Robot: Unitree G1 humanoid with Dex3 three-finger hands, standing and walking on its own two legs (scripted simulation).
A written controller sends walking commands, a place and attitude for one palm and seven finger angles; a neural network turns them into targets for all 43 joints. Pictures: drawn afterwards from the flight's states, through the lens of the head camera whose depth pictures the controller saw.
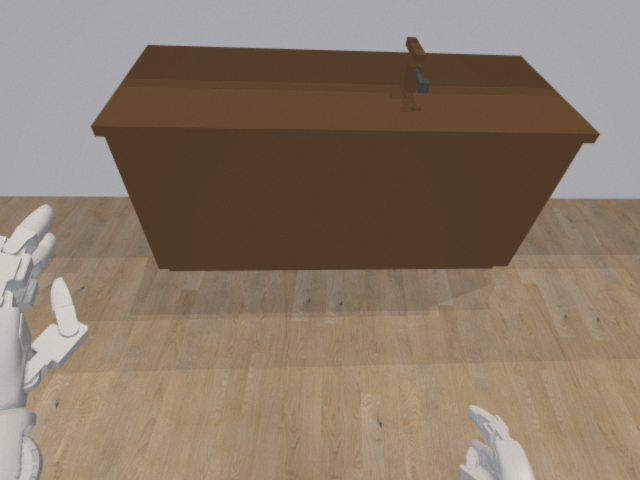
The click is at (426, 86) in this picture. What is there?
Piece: tap's lever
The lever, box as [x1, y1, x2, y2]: [416, 79, 429, 92]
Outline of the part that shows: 418,79 416,88 417,91 427,92 429,85 428,80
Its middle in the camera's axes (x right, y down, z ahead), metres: +0.29 -0.43 +1.09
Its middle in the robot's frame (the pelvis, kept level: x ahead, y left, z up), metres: +1.12 -0.21 +0.00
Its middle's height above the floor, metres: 0.77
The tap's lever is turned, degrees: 0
